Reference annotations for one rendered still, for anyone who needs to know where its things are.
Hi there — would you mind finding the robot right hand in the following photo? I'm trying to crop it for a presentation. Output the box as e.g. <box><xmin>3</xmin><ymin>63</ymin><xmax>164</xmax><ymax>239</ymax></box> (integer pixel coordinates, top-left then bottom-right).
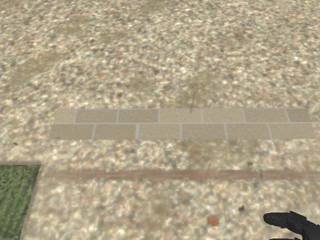
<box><xmin>263</xmin><ymin>211</ymin><xmax>320</xmax><ymax>240</ymax></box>

